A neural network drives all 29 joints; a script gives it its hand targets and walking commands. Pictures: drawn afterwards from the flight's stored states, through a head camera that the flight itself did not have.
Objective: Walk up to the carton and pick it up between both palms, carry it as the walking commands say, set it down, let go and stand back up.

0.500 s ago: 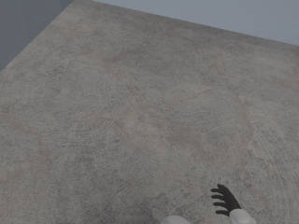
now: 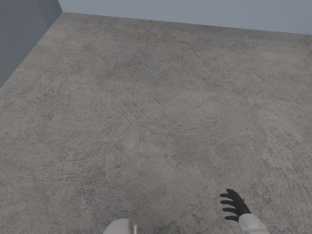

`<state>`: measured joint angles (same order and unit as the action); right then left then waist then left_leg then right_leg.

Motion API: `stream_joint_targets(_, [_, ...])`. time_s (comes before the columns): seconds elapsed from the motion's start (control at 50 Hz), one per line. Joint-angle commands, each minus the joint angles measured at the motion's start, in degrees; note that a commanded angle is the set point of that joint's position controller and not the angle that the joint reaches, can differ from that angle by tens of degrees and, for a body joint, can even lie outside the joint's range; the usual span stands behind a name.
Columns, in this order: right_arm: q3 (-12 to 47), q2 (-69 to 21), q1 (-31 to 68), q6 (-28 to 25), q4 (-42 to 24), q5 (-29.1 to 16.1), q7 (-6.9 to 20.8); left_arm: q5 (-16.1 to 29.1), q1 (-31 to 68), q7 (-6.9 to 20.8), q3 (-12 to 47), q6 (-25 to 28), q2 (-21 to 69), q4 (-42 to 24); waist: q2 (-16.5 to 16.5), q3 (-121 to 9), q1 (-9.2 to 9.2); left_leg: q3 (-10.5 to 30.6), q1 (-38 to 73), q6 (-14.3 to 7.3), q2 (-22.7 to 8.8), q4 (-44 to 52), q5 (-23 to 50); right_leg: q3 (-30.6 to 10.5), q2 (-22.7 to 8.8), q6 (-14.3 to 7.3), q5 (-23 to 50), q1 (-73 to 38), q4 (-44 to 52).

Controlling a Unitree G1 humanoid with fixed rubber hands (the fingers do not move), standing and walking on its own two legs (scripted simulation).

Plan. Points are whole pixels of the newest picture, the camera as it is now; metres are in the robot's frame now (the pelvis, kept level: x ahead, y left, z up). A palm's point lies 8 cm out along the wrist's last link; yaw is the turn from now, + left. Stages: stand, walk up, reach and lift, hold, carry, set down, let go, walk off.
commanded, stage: walk up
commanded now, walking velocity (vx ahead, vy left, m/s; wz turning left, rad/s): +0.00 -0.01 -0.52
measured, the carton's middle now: out of the picture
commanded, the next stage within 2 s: none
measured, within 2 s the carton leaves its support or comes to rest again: neither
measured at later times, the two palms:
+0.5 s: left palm (60, 194) +0.21 +0.31 -0.14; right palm (236, 222) +0.16 -0.19 -0.09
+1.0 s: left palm (66, 180) +0.24 +0.28 -0.09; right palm out of the picture +0.14 -0.24 -0.12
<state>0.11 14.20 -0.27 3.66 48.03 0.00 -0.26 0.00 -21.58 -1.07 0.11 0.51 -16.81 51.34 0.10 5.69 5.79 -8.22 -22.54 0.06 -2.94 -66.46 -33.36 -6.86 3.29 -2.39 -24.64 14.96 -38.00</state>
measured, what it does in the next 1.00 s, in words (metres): walks ahead, turning right: left foot, then right foot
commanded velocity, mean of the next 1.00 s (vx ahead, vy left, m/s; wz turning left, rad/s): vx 0.00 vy -0.01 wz -0.51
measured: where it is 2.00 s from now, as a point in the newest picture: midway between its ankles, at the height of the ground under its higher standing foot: outside the picture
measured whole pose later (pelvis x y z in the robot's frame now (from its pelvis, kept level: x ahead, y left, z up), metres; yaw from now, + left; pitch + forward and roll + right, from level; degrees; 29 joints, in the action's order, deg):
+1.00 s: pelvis +0.11 +0.03 +0.02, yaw -31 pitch +3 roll +3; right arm 0.1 12.9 -2.0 4.6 47.6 0.0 -0.8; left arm 0.0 -19.4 -1.2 0.1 -0.2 -16.5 51.3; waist 0.1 5.9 5.3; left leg -8.5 -19.6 0.5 -2.5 -56.7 -32.2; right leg -15.8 7.2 -2.6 -12.6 19.0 -30.6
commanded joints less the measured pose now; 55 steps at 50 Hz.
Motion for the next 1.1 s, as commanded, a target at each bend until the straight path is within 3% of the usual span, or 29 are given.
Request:
stream_joint_targets(0.0, [-1.6, 4.1, 8.4, -0.4, -10.5, 1.4, 0.3, 0.0, -9.8, -2.0, -4.9, 0.7, -7.2, -0.5, -10.1, -10.0, -0.11, 9.8, -16.0, 1.8, 4.1, 10.8, 1.0, -27.5, -14.9, -5.2, 83.4, -24.9, 8.6])
stream_joint_targets(0.06, [-1.4, 3.4, 9.8, -2.0, -10.9, 0.9, 0.1, 0.2, -13.4, -2.3, -4.4, 0.3, -6.0, 0.3, -10.3, -10.7, 1.74, 8.2, -14.3, 1.5, 4.4, 19.2, 4.1, -25.4, -14.6, -6.0, 83.3, -27.4, 7.2])
stream_joint_targets(0.1, [-1.0, 3.0, 7.4, -1.8, -11.1, 0.2, -0.2, -0.2, -10.3, -2.3, -4.2, -0.3, -7.5, -0.5, -11.8, -10.7, -0.22, 8.8, -6.7, 1.7, 5.3, 25.6, 5.3, -25.8, -12.0, -4.7, 79.0, -21.2, 6.4])
stream_joint_targets(0.12, [-0.9, 2.3, 5.2, -2.3, -11.3, 0.1, -0.2, 0.0, -9.6, -2.1, -4.0, -0.1, -7.4, -1.1, -16.8, -11.3, -1.07, 7.3, -1.2, 1.2, 5.0, 27.9, 8.4, -23.6, -9.9, -3.5, 83.1, -17.6, 5.8])
stream_joint_targets(0.16, [-1.8, 3.7, -6.0, -2.4, -7.6, -0.2, -1.0, 1.3, -3.8, -2.1, -4.4, 0.1, -8.0, -2.3, -13.2, -20.0, -6.10, 6.3, 17.3, 0.8, 4.1, 42.2, 21.3, -18.9, -6.3, -0.4, 74.9, -10.4, -2.4])
stream_joint_targets(0.18, [-3.0, 6.4, -10.7, -2.7, -4.6, 0.6, -1.0, 1.7, -3.7, -1.7, -4.3, 0.3, -5.4, -2.1, -5.7, -20.6, -8.97, 9.8, 33.3, -1.6, -4.3, 46.8, 38.4, -14.6, -2.9, 2.1, 56.1, 3.9, -15.0])
stream_joint_targets(0.2, [-3.4, 11.6, -14.4, -2.4, -3.9, 1.9, -1.9, -0.3, -5.1, -1.8, -4.0, 0.6, 0.0, -2.7, 15.4, -21.0, -8.35, 23.2, 41.4, -8.1, -24.1, 47.9, 66.4, -4.2, 6.1, 4.1, -6.5, 19.4, -25.5])
stream_joint_targets(0.22, [-2.9, 11.8, -14.3, -2.3, -3.2, 0.7, -1.4, -0.1, -2.2, -2.2, -4.6, -0.5, -2.2, -4.2, 8.5, -18.0, -7.79, 16.6, 32.6, -11.1, -32.0, 43.2, 72.8, -1.1, -1.5, 5.0, -12.7, 19.5, -35.2])
stream_joint_targets(0.24, [-2.3, 9.6, -11.9, -2.1, -4.1, 0.6, -1.3, -0.3, -0.3, -1.8, -4.8, -1.4, -2.1, -3.6, 9.1, -16.0, -7.47, 13.7, 29.7, -11.3, -29.8, 45.5, 64.2, 0.6, -2.6, 4.9, -11.6, 19.6, -37.7])
stream_joint_targets(0.26, [-1.5, 7.7, -6.9, -2.0, -6.1, 0.9, -1.3, -0.5, -3.0, -1.1, -5.2, -2.1, -1.7, -2.1, 7.7, -8.6, -3.73, 10.4, 21.7, -8.8, -26.2, 47.9, 54.8, 2.1, -3.5, 5.2, -6.5, 18.5, -38.1])
stream_joint_targets(0.28, [-1.1, 4.4, -5.2, -2.2, -7.9, 0.1, -1.5, -1.0, -2.3, -0.6, -5.5, -2.6, -2.7, -2.4, 8.0, -6.7, -3.95, 7.6, 22.0, -7.6, -23.1, 47.7, 54.5, 3.4, -4.2, 5.5, -3.0, 19.2, -39.2])
stream_joint_targets(0.3, [-1.2, 5.2, -4.2, -2.3, -7.1, 0.9, -1.9, -1.2, -0.9, 0.5, -5.3, -3.2, -3.2, -1.1, 12.8, -6.5, -3.03, 3.3, 22.3, -5.7, -19.3, 46.4, 59.0, 4.0, -3.3, 5.4, -0.4, 19.3, -39.0])
stream_joint_targets(0.36, [-1.2, 5.8, -8.1, -2.9, -5.2, 0.9, -1.9, -1.0, 0.6, 0.8, -5.3, -3.0, -3.8, -2.3, 13.5, -8.7, -5.05, 2.1, 30.6, -4.1, -19.4, 45.2, 66.5, 5.9, -3.0, 5.6, 1.4, 22.3, -38.5])
stream_joint_targets(0.42, [-1.7, 6.3, -12.2, -2.9, -4.3, 1.2, -1.8, -0.4, 4.8, 1.0, -3.8, -2.8, -3.3, -3.1, 13.9, -13.1, -7.91, 2.9, 42.9, -6.0, -20.0, 41.7, 70.7, 7.4, -3.9, 5.1, -0.4, 26.1, -30.5])
stream_joint_targets(0.54, [-2.7, 8.2, -9.2, -2.0, -4.1, 1.8, -1.5, 0.3, 6.9, 1.6, -3.7, -2.3, -2.6, -4.6, 17.6, -11.5, -7.25, 2.0, 41.4, -6.7, -19.2, 39.2, 68.3, 8.6, -4.6, 4.1, -1.2, 24.3, -18.4])
stream_joint_targets(0.56, [-3.0, 7.0, -9.2, -2.2, -4.7, 2.1, -1.5, -0.1, 7.3, 1.7, -3.1, -2.0, -2.6, -5.1, 15.3, -12.4, -7.45, 1.4, 40.7, -6.6, -19.6, 38.0, 64.6, 7.9, -5.1, 3.5, -0.7, 22.3, -13.5])
stream_joint_targets(0.62, [-3.4, 7.6, -5.7, -1.6, -4.9, 1.9, -1.5, 0.4, 3.5, 1.7, -2.5, -1.7, -2.7, -4.4, 13.7, -12.0, -5.49, -2.5, 35.7, -5.9, -17.9, 34.5, 63.1, 8.5, -3.7, 1.4, 2.4, 16.6, -7.1])
stream_joint_targets(0.66, [-3.6, 8.7, 1.8, -1.0, -6.3, 1.7, -1.0, 1.2, -4.3, 1.0, -2.7, -0.9, -3.9, -2.1, 10.2, -12.6, 0.20, -7.7, 24.8, -2.9, -13.2, 24.6, 56.2, 6.7, -3.0, -0.9, 14.3, 2.5, 7.0])
stream_joint_targets(0.68, [-4.2, 10.0, 4.4, -0.7, -7.3, 1.6, -0.5, 1.0, -10.2, 0.5, -3.5, -0.1, -5.7, 0.2, 5.5, -12.1, 3.28, -6.7, 13.3, -1.1, -6.4, 11.9, 40.6, -3.3, -4.4, -2.7, 39.8, -8.1, 13.7])
stream_joint_targets(0.7, [-3.3, 6.4, 6.2, 0.7, -8.7, 1.6, -0.1, 0.3, -12.1, -0.4, -5.2, 0.5, -12.9, 1.5, -9.8, -10.4, 2.28, -1.5, -1.8, 1.4, 0.5, 3.3, -1.9, -24.4, -14.6, -5.2, 73.9, -16.3, 11.2])
stream_joint_targets(0.72, [-2.1, 2.5, 0.5, 1.7, -10.4, 0.5, 0.2, 0.8, -10.0, -0.8, -6.4, 0.3, -17.4, -0.1, -18.7, -15.4, 0.65, 9.5, -6.3, 2.8, 3.9, -1.5, -10.2, -35.4, -20.4, -10.0, 85.0, -16.7, 12.8])
stream_joint_targets(0.76, [-1.8, 2.4, -0.6, 1.0, -10.6, 1.2, -0.4, 1.1, -0.1, -1.6, -5.8, 0.2, -12.4, -4.0, -12.3, -11.9, -3.24, 14.1, -10.0, 3.8, 3.6, -4.5, -6.4, -38.5, -17.3, -10.5, 61.9, -11.1, 16.1])
stream_joint_targets(0.78, [-1.7, 3.0, 3.7, 0.4, -10.3, 1.5, -0.5, 0.8, -1.3, -1.9, -5.5, -0.1, -9.8, -2.4, -6.8, -9.8, -2.35, 15.3, -11.7, 3.0, 3.3, -2.6, -3.5, -37.2, -15.1, -8.8, 54.6, -13.4, 16.0])
stream_joint_targets(0.82, [-2.2, 3.9, 0.2, 0.7, -8.8, 1.8, -0.6, 1.0, -2.4, -1.8, -5.2, 0.4, -9.2, -2.7, -11.6, -10.9, -1.87, 14.6, -13.3, 2.3, 1.8, 1.7, 1.2, -29.8, -13.0, -7.5, 58.9, -17.6, 13.0])
stream_joint_targets(0.86, [-2.0, 3.4, 4.6, -0.3, -9.3, 0.9, -0.1, 1.0, -6.3, -1.6, -4.9, 0.1, -6.6, -1.4, -8.6, -10.6, 0.05, 11.9, -13.2, 2.1, 3.1, 7.6, 2.4, -28.4, -12.0, -6.5, 64.5, -22.0, 11.8])
stream_joint_targets(0.9, [-2.3, 3.5, 5.1, -0.7, -9.2, 1.0, -0.2, 1.0, -9.9, -1.6, -4.4, 0.4, -5.8, 0.5, -9.8, -13.0, 1.12, 11.9, -14.3, 1.7, 3.9, 10.0, 3.5, -29.4, -11.7, -6.4, 68.0, -26.2, 11.1])
stream_joint_targets(0.96, [-2.3, 3.7, 4.9, -1.0, -9.6, 0.3, 0.3, 1.0, -9.8, -1.4, -3.9, 0.0, -6.1, -0.8, -11.5, -15.3, 1.14, 11.1, -11.0, 2.0, 4.9, 14.2, 5.2, -29.1, -10.6, -4.7, 61.2, -25.2, 11.5])
stream_joint_targets(1.02, [-2.2, 4.4, 3.9, -1.1, -9.5, 0.0, 0.0, 0.8, -7.0, -1.9, -4.0, -0.1, -8.2, -1.5, -9.2, -13.7, 0.61, 11.0, -7.1, 1.5, 6.2, 18.3, 3.9, -30.9, -10.1, -6.0, 55.8, -19.5, 13.2])
stream_joint_targets(1.08, [-2.0, 3.4, 1.0, -0.6, -8.4, -0.5, -0.4, 0.0, -4.5, -1.7, -3.8, -0.8, -7.3, -1.3, -12.3, -13.4, -0.69, 11.3, 0.9, 2.0, 7.0, 24.2, 4.2, -33.8, -8.7, -5.3, 47.5, -11.2, 15.8])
